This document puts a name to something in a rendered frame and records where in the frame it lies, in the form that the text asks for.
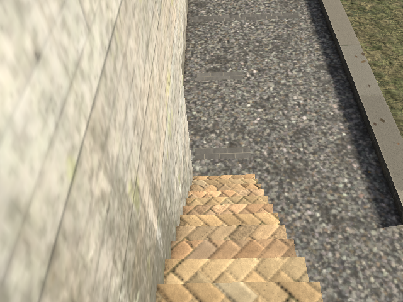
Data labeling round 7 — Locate stairs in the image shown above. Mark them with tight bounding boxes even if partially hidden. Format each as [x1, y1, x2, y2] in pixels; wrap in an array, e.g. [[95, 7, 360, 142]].
[[156, 174, 323, 302]]

